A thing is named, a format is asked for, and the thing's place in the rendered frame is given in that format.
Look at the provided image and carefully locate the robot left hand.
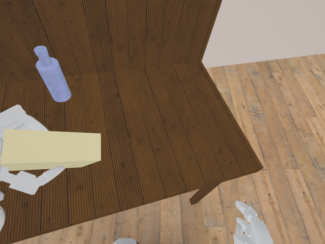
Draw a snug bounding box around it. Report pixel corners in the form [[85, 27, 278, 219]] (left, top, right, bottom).
[[0, 105, 65, 195]]

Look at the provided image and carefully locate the table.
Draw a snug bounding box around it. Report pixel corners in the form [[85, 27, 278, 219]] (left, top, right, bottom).
[[0, 0, 263, 244]]

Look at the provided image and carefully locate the robot right hand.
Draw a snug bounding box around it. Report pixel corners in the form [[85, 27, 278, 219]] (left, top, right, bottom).
[[234, 200, 274, 244]]

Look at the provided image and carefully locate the sponge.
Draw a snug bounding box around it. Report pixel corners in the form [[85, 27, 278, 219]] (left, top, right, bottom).
[[1, 129, 101, 171]]

